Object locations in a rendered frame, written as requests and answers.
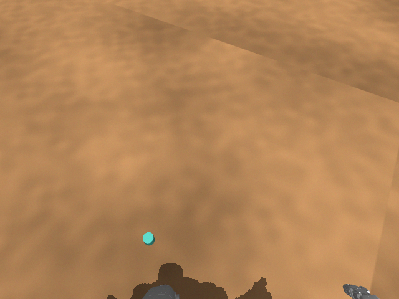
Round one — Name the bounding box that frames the tin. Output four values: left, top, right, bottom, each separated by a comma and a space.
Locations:
143, 232, 155, 245

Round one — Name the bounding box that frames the right robot hand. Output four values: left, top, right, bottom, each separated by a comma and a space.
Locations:
343, 284, 379, 299

